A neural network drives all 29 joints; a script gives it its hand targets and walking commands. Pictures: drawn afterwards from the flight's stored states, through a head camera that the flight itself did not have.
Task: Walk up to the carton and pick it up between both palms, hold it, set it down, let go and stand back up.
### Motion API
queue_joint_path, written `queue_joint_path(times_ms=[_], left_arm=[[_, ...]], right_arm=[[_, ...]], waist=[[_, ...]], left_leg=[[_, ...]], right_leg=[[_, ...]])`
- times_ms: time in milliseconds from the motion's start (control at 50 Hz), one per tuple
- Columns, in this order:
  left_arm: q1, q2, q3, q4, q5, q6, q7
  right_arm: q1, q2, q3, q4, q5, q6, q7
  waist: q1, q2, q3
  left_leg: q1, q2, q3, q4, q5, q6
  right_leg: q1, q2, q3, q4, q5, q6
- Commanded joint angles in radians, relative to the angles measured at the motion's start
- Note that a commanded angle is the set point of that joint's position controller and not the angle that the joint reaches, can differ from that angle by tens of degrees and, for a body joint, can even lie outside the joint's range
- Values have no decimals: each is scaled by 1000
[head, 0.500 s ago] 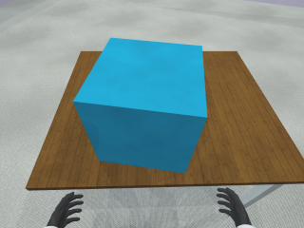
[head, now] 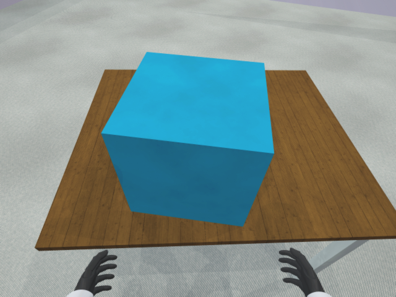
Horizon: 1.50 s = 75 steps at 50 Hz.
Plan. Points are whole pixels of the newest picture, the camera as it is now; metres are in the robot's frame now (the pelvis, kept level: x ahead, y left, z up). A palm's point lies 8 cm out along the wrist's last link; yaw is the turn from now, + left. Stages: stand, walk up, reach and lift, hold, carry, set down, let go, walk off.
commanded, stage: let go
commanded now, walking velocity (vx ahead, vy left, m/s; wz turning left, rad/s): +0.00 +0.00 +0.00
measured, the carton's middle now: (195, 139) +0.47 +0.01 +0.03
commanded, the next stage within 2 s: stand in 0.16 s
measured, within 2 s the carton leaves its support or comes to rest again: neither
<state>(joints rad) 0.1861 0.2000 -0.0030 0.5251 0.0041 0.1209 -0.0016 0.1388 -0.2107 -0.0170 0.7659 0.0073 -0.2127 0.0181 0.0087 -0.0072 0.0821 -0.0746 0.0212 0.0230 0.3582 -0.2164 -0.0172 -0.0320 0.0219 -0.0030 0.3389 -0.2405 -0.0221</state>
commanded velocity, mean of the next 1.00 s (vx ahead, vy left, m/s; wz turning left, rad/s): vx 0.00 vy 0.00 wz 0.00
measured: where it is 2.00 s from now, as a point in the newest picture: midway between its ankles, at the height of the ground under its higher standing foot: outside the picture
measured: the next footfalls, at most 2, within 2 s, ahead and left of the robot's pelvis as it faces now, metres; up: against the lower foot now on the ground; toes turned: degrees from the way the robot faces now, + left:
none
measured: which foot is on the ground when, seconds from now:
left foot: down 0.00-1.00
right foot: down 0.00-1.00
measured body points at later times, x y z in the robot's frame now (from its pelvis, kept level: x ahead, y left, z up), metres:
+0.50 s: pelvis -0.02 -0.01 -0.01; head +0.00 +0.00 +0.44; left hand +0.07 +0.27 -0.11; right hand +0.10 -0.26 -0.14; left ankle -0.01 +0.13 -0.75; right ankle -0.03 -0.10 -0.75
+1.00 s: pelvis -0.03 -0.01 -0.01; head -0.02 -0.01 +0.44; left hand +0.01 +0.25 -0.13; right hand +0.12 -0.25 -0.14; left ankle -0.01 +0.13 -0.75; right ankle -0.03 -0.10 -0.75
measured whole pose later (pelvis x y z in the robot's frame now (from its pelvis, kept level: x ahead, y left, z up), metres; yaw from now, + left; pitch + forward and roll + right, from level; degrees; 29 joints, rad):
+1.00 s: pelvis -0.03 -0.01 -0.01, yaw +8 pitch +0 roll +0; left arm 0.33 0.23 0.04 0.70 0.04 0.01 0.00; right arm 0.19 -0.25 -0.01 0.84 -0.04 0.01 0.03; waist 0.01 0.01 0.01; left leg -0.32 -0.02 -0.12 0.54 -0.22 -0.03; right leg -0.23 -0.01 -0.15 0.53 -0.31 -0.04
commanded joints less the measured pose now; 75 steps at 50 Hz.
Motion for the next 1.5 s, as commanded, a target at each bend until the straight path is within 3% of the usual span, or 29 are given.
queue_joint_path(times_ms=[0,120,140,160,200,260,280,300,360,380,420,480,520,660,700,760,800,920,1000,1100,1140,1180,1280,1320,1340,1380,1420,1460,1480], left_arm=[[-34,72,13,-142,-21,-11,6],[-58,80,23,-102,9,-36,11],[43,205,82,-93,94,-92,10],[83,207,74,-62,68,-113,6],[106,163,74,-59,60,-130,4],[53,125,57,-39,34,-133,4],[81,141,60,-50,38,-120,4],[37,173,67,-59,47,-126,6],[76,182,74,-35,41,-134,11],[115,187,69,-19,34,-139,12],[63,149,67,-18,34,-138,6],[158,179,68,16,30,-127,16],[167,159,64,33,25,-125,13],[161,142,55,59,32,-144,2],[155,175,76,69,41,-134,14],[182,154,70,98,17,-134,20],[223,147,67,103,32,-140,11],[169,145,71,96,35,-127,10],[207,150,81,141,34,-132,15],[109,133,76,121,31,-124,19],[129,149,84,150,27,-119,16],[203,105,67,175,17,-110,18],[183,137,74,191,34,-118,19],[186,186,89,210,22,-121,18],[174,141,80,201,28,-121,18],[129,162,80,192,33,-119,18],[111,103,61,212,12,-124,14],[202,135,76,231,20,-129,14],[156,161,77,214,31,-126,17]], right_arm=[[-14,-102,-61,-150,-18,-4,0],[-48,-88,-44,-84,-8,-11,-4],[139,-123,-45,-48,-44,108,6],[111,-168,-58,-23,-57,150,2],[46,-160,-58,-57,-48,189,9],[80,-141,-60,-36,-45,199,28],[33,-134,-49,-38,-50,202,34],[38,-150,-54,-47,-55,211,31],[63,-144,-38,-34,-57,210,34],[118,-147,-38,-7,-51,208,33],[131,-189,-50,16,-57,202,28],[105,-150,-23,-5,-48,206,22],[121,-171,-33,1,-48,203,23],[73,-137,-23,-8,-40,201,18],[74,-140,-18,15,-56,208,16],[128,-155,-25,21,-44,201,9],[119,-167,-24,45,-40,202,1],[9,-123,-16,-1,-43,208,19],[61,-135,-17,31,-44,208,-4],[53,-152,-27,31,-44,211,-8],[39,-151,-24,52,-47,206,-4],[10,-178,-24,27,-38,205,-1],[71,-162,-21,49,-37,217,-13],[86,-131,-11,68,-35,209,-2],[87,-117,-2,73,-42,206,-3],[13,-171,-21,57,-51,220,-15],[48,-129,-13,54,-32,210,-6],[86,-122,-5,98,-33,222,-15],[64,-163,-17,82,-41,220,-16]], waist=[[-18,-22,-70],[-2,12,-101],[-35,56,-51],[7,93,-14],[26,20,-174],[-1,-47,-203],[45,-63,-127],[-4,-88,-96],[2,-36,-99],[-4,-88,-150],[-24,58,-91],[11,98,-96],[12,93,-87],[-1,-44,-119],[-2,51,-64],[-19,-52,-120],[9,45,-113],[10,-41,-61],[27,-7,-69],[-24,62,-100],[-5,30,-91],[18,108,-68],[7,42,-77],[-14,-53,-54],[11,18,-83],[19,28,-65],[-22,-64,-89],[26,-38,-94],[-2,-8,-83]], left_leg=[[104,-13,33,-20,232,-23],[111,-23,38,0,249,-21],[-210,90,-109,25,516,4],[-228,80,-114,45,428,15],[-127,67,-88,132,420,7],[-213,27,-101,133,216,-1],[-258,23,-95,146,140,-6],[-208,12,-98,136,53,-11],[-189,31,-132,152,161,-18],[-195,33,-143,148,169,3],[-233,38,-134,127,257,-7],[-254,62,-218,71,217,26],[-293,87,-241,25,45,43],[-267,7,-180,93,34,21],[-272,1,-117,135,117,6],[-251,9,-153,123,160,20],[-232,42,-189,130,235,24],[-272,5,-183,128,99,15],[-283,8,-191,87,92,16],[-229,23,-168,125,211,25],[-267,29,-226,95,225,37],[-321,47,-261,45,72,35],[-289,7,-210,80,39,33],[-272,15,-201,71,34,34],[-265,12,-201,87,51,27],[-268,-8,-170,114,113,31],[-261,23,-206,90,139,35],[-256,11,-183,132,166,39],[-256,2,-178,137,130,31]], right_leg=[[-145,6,-43,-66,170,9],[-125,2,-25,-45,243,15],[-19,-103,-13,107,323,37],[-25,-119,-2,46,221,41],[-40,-101,-25,100,361,44],[-2,-147,23,101,271,4],[-81,-176,50,60,201,-16],[-185,-212,101,11,128,-33],[-211,-159,34,30,51,-14],[-172,-138,41,45,55,-5],[-166,-154,6,81,30,-16],[-158,-106,-22,88,-48,5],[-171,-124,4,103,-102,-11],[-187,-138,11,35,-56,-6],[-191,-184,35,14,-34,-26],[-161,-157,7,55,61,-22],[-170,-131,-24,94,41,-12],[-214,-152,2,26,-103,-20],[-174,-143,-22,46,-81,-22],[-153,-169,-7,51,63,-42],[-120,-140,-45,75,19,-34],[-123,-119,-40,79,-63,-29],[-110,-144,-7,25,-12,-28],[-170,-134,-16,39,-68,-34],[-179,-157,3,20,-133,-41],[-157,-160,-7,2,-74,-51],[-149,-162,-15,19,-7,-42],[-93,-162,-10,19,32,-40],[-154,-184,24,7,-31,-48]])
